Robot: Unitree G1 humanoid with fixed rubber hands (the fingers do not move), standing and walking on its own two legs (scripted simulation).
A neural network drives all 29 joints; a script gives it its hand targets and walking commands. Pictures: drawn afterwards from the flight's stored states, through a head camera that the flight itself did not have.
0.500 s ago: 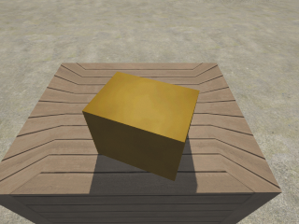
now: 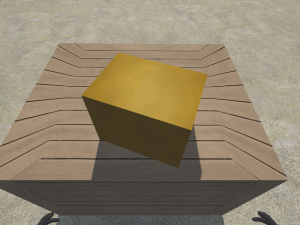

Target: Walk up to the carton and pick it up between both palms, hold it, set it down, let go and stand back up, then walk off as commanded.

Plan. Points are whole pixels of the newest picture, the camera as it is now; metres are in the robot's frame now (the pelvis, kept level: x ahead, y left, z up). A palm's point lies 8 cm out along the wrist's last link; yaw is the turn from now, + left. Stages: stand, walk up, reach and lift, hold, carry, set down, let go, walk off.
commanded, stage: walk off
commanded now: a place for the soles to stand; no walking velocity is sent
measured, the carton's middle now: (148, 109) +0.47 +0.01 +0.00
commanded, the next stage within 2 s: none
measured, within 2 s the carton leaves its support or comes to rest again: neither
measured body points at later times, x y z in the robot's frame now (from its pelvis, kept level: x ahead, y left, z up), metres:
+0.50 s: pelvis -0.11 -0.01 -0.03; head -0.03 -0.01 +0.41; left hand +0.07 +0.31 -0.13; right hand +0.02 -0.35 -0.11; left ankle -0.01 +0.13 -0.73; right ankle -0.12 -0.13 -0.74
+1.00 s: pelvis -0.24 +0.01 -0.03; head -0.19 +0.05 +0.41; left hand -0.13 +0.35 -0.15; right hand -0.11 -0.30 -0.10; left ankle -0.20 +0.14 -0.73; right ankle -0.20 -0.13 -0.67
